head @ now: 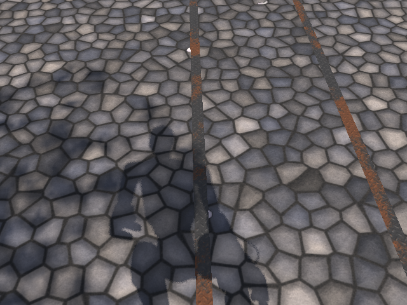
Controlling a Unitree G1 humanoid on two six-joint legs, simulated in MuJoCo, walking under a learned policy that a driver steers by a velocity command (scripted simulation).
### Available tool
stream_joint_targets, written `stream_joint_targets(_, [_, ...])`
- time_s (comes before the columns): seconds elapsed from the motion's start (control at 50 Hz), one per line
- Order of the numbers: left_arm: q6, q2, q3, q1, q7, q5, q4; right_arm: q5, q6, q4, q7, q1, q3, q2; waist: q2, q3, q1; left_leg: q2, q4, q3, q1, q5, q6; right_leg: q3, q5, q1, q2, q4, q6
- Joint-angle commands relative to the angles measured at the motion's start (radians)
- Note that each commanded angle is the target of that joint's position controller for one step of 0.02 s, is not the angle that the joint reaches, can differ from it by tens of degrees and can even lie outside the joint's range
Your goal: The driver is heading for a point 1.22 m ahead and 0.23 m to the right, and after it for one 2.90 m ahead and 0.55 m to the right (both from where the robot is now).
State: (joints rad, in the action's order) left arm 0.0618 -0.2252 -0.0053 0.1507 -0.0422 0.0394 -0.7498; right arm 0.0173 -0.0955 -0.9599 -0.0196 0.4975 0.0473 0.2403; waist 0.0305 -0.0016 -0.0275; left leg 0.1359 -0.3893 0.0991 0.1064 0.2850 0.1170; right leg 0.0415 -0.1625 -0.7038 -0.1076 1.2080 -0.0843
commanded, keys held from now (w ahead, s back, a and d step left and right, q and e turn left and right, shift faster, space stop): w+shift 0.66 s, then w+e+shift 0.22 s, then e+shift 0.12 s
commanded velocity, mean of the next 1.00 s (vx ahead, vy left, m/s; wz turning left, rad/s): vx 0.97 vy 0.00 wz -0.16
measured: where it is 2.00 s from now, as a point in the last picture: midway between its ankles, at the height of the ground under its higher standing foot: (209, 138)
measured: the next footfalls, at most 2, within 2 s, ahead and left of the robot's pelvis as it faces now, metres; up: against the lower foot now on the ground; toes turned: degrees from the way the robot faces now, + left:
right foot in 0.26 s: +0.45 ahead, -0.10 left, +0.00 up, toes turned -3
left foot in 0.70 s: +0.91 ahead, +0.09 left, +0.00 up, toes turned +3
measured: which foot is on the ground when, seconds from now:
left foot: down 0.00-0.26, up 0.28-0.68, down 0.70-1.00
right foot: up 0.00-0.24, down 0.26-0.72, up 0.74-1.00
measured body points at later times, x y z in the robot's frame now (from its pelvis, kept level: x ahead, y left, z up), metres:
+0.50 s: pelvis +0.48 -0.04 +0.01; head +0.49 -0.03 +0.46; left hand +0.40 +0.23 -0.13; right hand +0.66 -0.27 -0.09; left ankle +0.58 +0.12 -0.65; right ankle +0.41 -0.10 -0.73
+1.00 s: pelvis +0.96 +0.00 +0.00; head +0.98 +0.00 +0.45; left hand +1.16 +0.23 -0.10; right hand +0.87 -0.25 -0.13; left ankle +0.87 +0.08 -0.73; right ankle +1.10 -0.14 -0.66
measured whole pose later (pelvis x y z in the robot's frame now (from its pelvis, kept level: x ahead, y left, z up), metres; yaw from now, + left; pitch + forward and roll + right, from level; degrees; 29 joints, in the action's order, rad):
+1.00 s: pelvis +0.96 +0.00 +0.00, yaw -10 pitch +0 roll +2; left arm 0.04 -0.28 -0.04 0.11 -0.04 0.02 -0.80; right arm 0.01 -0.13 -1.00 -0.01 0.45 0.04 0.25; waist 0.03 -0.05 -0.02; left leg 0.04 -0.28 0.24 -0.04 0.32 0.05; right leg -0.06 -0.01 -0.74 -0.09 0.97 -0.09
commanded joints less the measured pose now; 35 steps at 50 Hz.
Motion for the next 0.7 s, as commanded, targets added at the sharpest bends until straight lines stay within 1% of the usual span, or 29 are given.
stream_joint_targets(0.02, [0.004, -0.067, -0.001, -0.115, -0.007, -0.001, 0.086, -0.017, -0.042, 0.070, -0.007, -0.049, 0.006, 0.081, -0.012, -0.192, 0.031, -0.235, 0.379, -0.225, 0.193, -0.093, 0.099, -0.056, 0.171, -0.044, -0.040, -0.229, 0.023])
stream_joint_targets(0.04, [0.009, -0.055, 0.005, -0.156, -0.012, -0.007, 0.093, -0.025, -0.046, 0.066, -0.008, -0.029, 0.004, 0.077, -0.004, -0.182, 0.013, -0.210, 0.380, -0.181, 0.180, -0.207, 0.072, -0.088, 0.257, 0.009, -0.021, -0.333, 0.022])
stream_joint_targets(0.08, [0.016, -0.029, 0.018, -0.221, -0.023, -0.018, 0.111, -0.036, -0.055, 0.047, -0.001, 0.025, 0.004, 0.099, -0.026, -0.169, -0.009, -0.228, 0.417, -0.141, 0.127, -0.444, 0.047, -0.137, 0.377, 0.117, 0.014, -0.490, 0.001])
stream_joint_targets(0.1, [0.014, -0.033, 0.018, -0.229, -0.023, -0.023, 0.104, -0.038, -0.055, 0.040, 0.001, 0.042, 0.003, 0.110, -0.023, -0.149, -0.017, -0.229, 0.409, -0.117, 0.042, -0.562, 0.033, -0.155, 0.398, 0.123, 0.038, -0.533, -0.008])
stream_joint_targets(0.12, [0.019, -0.036, 0.021, -0.254, -0.020, -0.024, 0.114, -0.032, -0.055, 0.031, 0.005, 0.059, 0.003, 0.125, -0.051, -0.160, -0.022, -0.251, 0.388, -0.108, -0.025, -0.676, 0.027, -0.161, 0.400, 0.130, 0.044, -0.598, -0.019])
stream_joint_targets(0.14, [0.021, -0.053, 0.017, -0.268, -0.015, -0.021, 0.115, -0.025, -0.051, 0.021, 0.010, 0.064, 0.002, 0.133, -0.063, -0.145, -0.023, -0.263, 0.360, -0.095, -0.108, -0.824, 0.019, -0.176, 0.382, 0.146, 0.070, -0.637, -0.031])
stream_joint_targets(0.18, [0.020, -0.094, 0.001, -0.234, 0.000, -0.012, 0.103, -0.006, -0.036, 0.009, 0.025, 0.068, 0.005, 0.172, -0.115, -0.062, 0.006, -0.287, 0.220, -0.083, -0.265, -1.182, 0.005, -0.208, 0.243, 0.210, 0.152, -0.661, -0.049])
stream_joint_targets(0.2, [0.020, -0.125, -0.012, -0.137, 0.008, -0.012, 0.082, 0.011, -0.022, 0.001, 0.037, 0.060, 0.010, 0.196, -0.148, 0.003, 0.063, -0.310, 0.069, -0.085, -0.305, -1.320, -0.001, -0.191, 0.162, 0.303, 0.182, -0.665, -0.064])
stream_joint_targets(0.22, [0.019, -0.164, -0.032, 0.045, 0.022, -0.016, 0.026, 0.025, -0.006, 0.000, 0.048, 0.032, 0.017, 0.221, -0.169, 0.099, 0.149, -0.326, -0.142, -0.085, -0.293, -1.357, 0.000, -0.165, 0.085, 0.474, 0.197, -0.663, -0.083])
stream_joint_targets(0.24, [0.016, -0.197, -0.052, 0.258, 0.038, -0.013, -0.044, 0.029, 0.005, 0.011, 0.052, -0.026, 0.022, 0.232, -0.157, 0.180, 0.254, -0.305, -0.415, -0.063, -0.189, -1.223, 0.004, -0.134, 0.048, 0.690, 0.162, -0.704, -0.106])
stream_joint_targets(0.26, [0.010, -0.273, -0.080, 0.428, 0.058, 0.005, -0.079, 0.033, 0.001, 0.039, 0.044, -0.047, 0.009, 0.158, -0.058, 0.285, 0.288, -0.225, -0.796, -0.061, 0.051, -0.759, 0.022, 0.072, -0.224, 0.932, -0.037, -0.626, -0.137])
stream_joint_targets(0.28, [0.013, -0.313, -0.093, 0.367, 0.047, 0.025, -0.077, -0.042, -0.020, 0.081, 0.012, 0.101, -0.027, 0.002, 0.300, 0.421, 0.116, -0.036, -1.182, -0.155, 0.511, 0.167, -0.031, 0.717, -0.430, 1.236, -0.311, -0.800, -0.307])
stream_joint_targets(0.3, [0.011, -0.235, -0.095, 0.295, 0.029, 0.005, -0.073, -0.032, -0.028, 0.091, 0.025, -0.026, -0.013, 0.112, 0.083, 0.320, 0.157, -0.104, -1.177, -0.209, 0.650, 0.082, 0.010, 0.730, -0.470, 1.151, -0.249, -0.920, -0.275])
stream_joint_targets(0.32, [0.022, -0.182, -0.082, 0.235, 0.026, -0.002, -0.086, -0.030, -0.032, 0.126, 0.024, -0.154, -0.010, 0.124, 0.004, 0.152, 0.137, -0.153, -1.102, -0.200, 0.666, -0.012, 0.015, 0.546, -0.348, 0.975, -0.215, -0.948, -0.239])
stream_joint_targets(0.34, [0.030, -0.125, -0.071, 0.212, 0.022, 0.004, -0.106, -0.021, -0.032, 0.135, 0.019, -0.182, -0.016, 0.103, -0.083, 0.062, 0.092, -0.184, -1.029, -0.197, 0.619, -0.033, 0.017, 0.442, -0.237, 0.809, -0.183, -0.980, -0.211])
stream_joint_targets(0.36, [0.039, -0.096, -0.061, 0.206, 0.025, 0.004, -0.122, -0.001, -0.019, 0.146, 0.009, -0.197, -0.022, 0.081, -0.082, 0.017, 0.052, -0.210, -0.978, -0.211, 0.572, -0.035, 0.011, 0.359, -0.192, 0.688, -0.140, -0.998, -0.181])
stream_joint_targets(0.38, [0.045, -0.069, -0.049, 0.211, 0.031, -0.001, -0.144, 0.016, 0.000, 0.146, -0.005, -0.176, -0.029, 0.056, -0.058, -0.011, 0.011, -0.224, -0.942, -0.207, 0.528, -0.032, -0.003, 0.298, -0.204, 0.592, -0.105, -1.032, -0.155])
stream_joint_targets(0.4, [0.054, -0.066, -0.046, 0.222, 0.033, -0.012, -0.159, 0.024, 0.014, 0.153, -0.016, -0.182, -0.035, 0.036, -0.031, -0.042, -0.008, -0.241, -0.904, -0.199, 0.531, -0.027, -0.016, 0.257, -0.200, 0.544, -0.086, -1.064, -0.145])
stream_joint_targets(0.44, [0.070, -0.093, -0.049, 0.245, 0.028, -0.028, -0.176, 0.033, 0.027, 0.196, -0.029, -0.275, -0.042, 0.034, -0.012, -0.112, -0.014, -0.275, -0.813, -0.155, 0.606, -0.076, -0.041, 0.180, -0.138, 0.486, -0.061, -1.132, -0.142])
stream_joint_targets(0.48, [0.079, -0.108, -0.050, 0.272, 0.018, -0.032, -0.181, 0.031, 0.024, 0.252, -0.034, -0.414, -0.050, 0.048, -0.016, -0.162, 0.007, -0.284, -0.633, -0.095, 0.630, -0.207, -0.055, 0.084, 0.029, 0.453, -0.015, -1.177, -0.137])
stream_joint_targets(0.5, [0.084, -0.107, -0.048, 0.276, 0.015, -0.037, -0.181, 0.027, 0.018, 0.269, -0.037, -0.463, -0.056, 0.048, -0.027, -0.171, 0.014, -0.277, -0.515, -0.072, 0.583, -0.294, -0.056, 0.034, 0.123, 0.434, 0.014, -1.180, -0.123])
stream_joint_targets(0.52, [0.089, -0.113, -0.048, 0.289, 0.015, -0.044, -0.184, 0.020, 0.013, 0.280, -0.044, -0.502, -0.063, 0.039, -0.029, -0.172, 0.024, -0.259, -0.399, -0.040, 0.503, -0.383, -0.051, -0.002, 0.213, 0.411, 0.028, -1.197, -0.108])
stream_joint_targets(0.56, [0.098, -0.147, -0.051, 0.345, 0.019, -0.056, -0.203, 0.005, 0.009, 0.293, -0.050, -0.566, -0.070, 0.035, -0.021, -0.171, 0.052, -0.221, -0.272, 0.005, 0.404, -0.506, -0.029, -0.021, 0.377, 0.468, -0.003, -1.258, -0.091])
stream_joint_targets(0.6, [0.093, -0.167, -0.051, 0.380, 0.025, -0.051, -0.222, 0.003, 0.009, 0.299, -0.041, -0.598, -0.066, 0.060, -0.008, -0.157, 0.066, -0.188, -0.189, 0.026, 0.414, -0.513, -0.006, -0.051, 0.592, 0.648, -0.022, -1.225, -0.073])
stream_joint_targets(0.62, [0.087, -0.188, -0.052, 0.383, 0.030, -0.042, -0.225, 0.009, 0.007, 0.300, -0.035, -0.590, -0.060, 0.077, 0.018, -0.125, 0.053, -0.157, -0.165, 0.037, 0.394, -0.464, 0.008, -0.062, 0.775, 0.737, -0.038, -1.165, -0.067])
stream_joint_targets(0.64, [0.078, -0.209, -0.055, 0.385, 0.038, -0.032, -0.230, 0.015, 0.006, 0.292, -0.027, -0.560, -0.052, 0.097, 0.051, -0.078, 0.031, -0.117, -0.161, 0.049, 0.358, -0.383, 0.019, -0.071, 0.964, 0.813, -0.053, -1.077, -0.058])
stream_joint_targets(0.66, [0.064, -0.233, -0.059, 0.382, 0.048, -0.017, -0.236, 0.017, 0.006, 0.270, -0.018, -0.471, -0.038, 0.128, 0.084, -0.006, -0.020, -0.082, -0.160, 0.038, 0.263, -0.300, 0.033, -0.073, 1.098, 0.857, -0.071, -0.932, -0.048])
stream_joint_targets(0.68, [0.048, -0.247, -0.063, 0.369, 0.059, -0.006, -0.239, 0.016, 0.007, 0.219, -0.001, -0.297, -0.018, 0.167, 0.102, 0.086, -0.100, -0.064, -0.171, 0.007, 0.071, -0.218, 0.047, -0.061, 1.135, 0.823, -0.080, -0.711, -0.042])
stream_joint_targets(0.7, [0.037, -0.250, -0.064, 0.325, 0.065, -0.001, -0.229, 0.020, 0.009, 0.154, 0.018, -0.089, 0.004, 0.205, 0.087, 0.169, -0.203, -0.113, -0.151, -0.045, -0.155, -0.165, 0.060, -0.061, 0.972, 0.697, -0.055, -0.434, -0.040])
Over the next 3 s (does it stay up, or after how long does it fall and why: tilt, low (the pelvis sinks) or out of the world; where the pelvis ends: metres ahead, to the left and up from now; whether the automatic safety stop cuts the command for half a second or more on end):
stays up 1.28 0.00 0.00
